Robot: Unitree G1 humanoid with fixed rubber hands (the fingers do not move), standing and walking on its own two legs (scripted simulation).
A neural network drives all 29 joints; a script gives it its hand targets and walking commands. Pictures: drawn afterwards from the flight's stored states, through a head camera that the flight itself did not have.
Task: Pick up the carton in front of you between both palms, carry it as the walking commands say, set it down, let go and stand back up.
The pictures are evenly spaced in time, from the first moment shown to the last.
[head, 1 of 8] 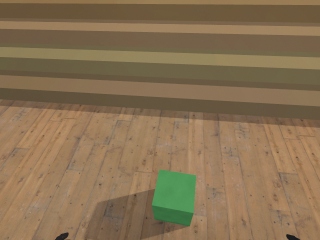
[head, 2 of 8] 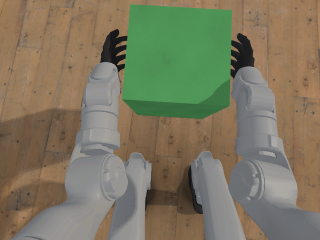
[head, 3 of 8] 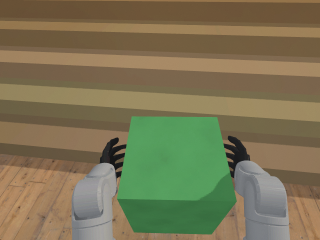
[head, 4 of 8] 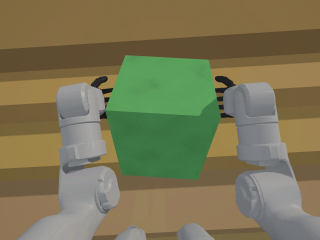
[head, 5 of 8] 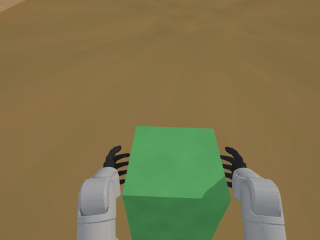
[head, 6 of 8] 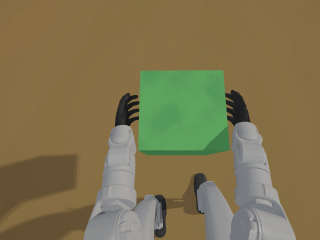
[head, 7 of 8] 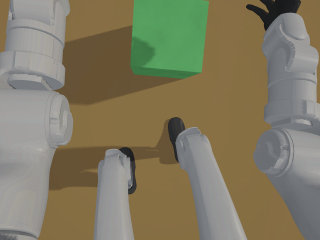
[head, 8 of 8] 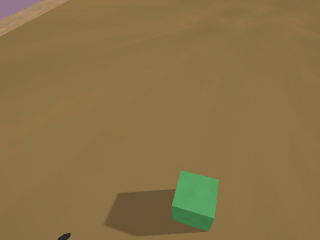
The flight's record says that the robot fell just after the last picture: no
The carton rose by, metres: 2.32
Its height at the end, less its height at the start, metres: +1.55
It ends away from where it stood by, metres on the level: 5.35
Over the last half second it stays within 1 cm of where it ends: yes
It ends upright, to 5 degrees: yes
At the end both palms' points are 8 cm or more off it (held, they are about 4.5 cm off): yes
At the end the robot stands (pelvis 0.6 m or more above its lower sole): yes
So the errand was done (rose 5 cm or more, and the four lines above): yes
